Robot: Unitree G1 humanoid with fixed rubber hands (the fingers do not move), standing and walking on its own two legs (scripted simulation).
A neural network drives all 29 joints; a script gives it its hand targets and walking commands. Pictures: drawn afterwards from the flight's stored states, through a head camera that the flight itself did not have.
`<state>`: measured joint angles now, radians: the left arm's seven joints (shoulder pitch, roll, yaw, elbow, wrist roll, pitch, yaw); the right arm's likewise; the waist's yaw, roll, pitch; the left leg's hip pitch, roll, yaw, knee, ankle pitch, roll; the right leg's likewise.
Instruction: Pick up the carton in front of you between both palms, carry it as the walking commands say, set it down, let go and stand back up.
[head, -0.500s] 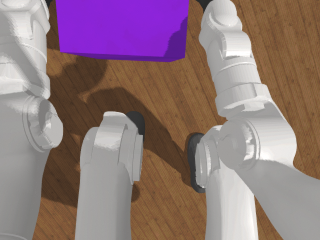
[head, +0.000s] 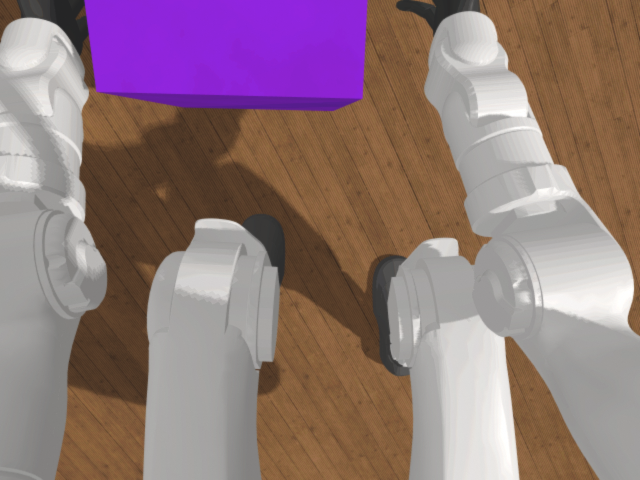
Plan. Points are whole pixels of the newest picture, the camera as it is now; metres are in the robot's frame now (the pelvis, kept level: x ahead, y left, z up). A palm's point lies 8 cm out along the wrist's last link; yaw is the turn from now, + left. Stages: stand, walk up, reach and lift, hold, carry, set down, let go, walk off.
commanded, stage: set down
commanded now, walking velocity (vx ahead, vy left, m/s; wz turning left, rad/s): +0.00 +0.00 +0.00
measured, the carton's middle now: (246, 1) +0.52 +0.17 -0.25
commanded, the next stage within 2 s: let go in 1.16 s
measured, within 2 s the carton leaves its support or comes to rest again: neither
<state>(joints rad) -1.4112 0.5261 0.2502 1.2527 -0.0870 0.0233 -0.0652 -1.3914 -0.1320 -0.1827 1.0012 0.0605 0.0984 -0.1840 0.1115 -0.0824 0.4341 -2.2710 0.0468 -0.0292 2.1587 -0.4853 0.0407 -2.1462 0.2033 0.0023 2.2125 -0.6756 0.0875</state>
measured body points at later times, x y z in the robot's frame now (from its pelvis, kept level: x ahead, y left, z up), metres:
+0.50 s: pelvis +0.00 +0.00 +0.07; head +0.33 +0.10 +0.36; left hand +0.49 +0.36 -0.06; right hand +0.56 -0.01 -0.06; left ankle +0.13 +0.12 -0.34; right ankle +0.10 -0.12 -0.34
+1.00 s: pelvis +0.02 +0.01 +0.20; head +0.33 +0.10 +0.51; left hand +0.49 +0.38 +0.08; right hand +0.56 -0.02 +0.09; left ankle +0.13 +0.12 -0.34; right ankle +0.10 -0.12 -0.34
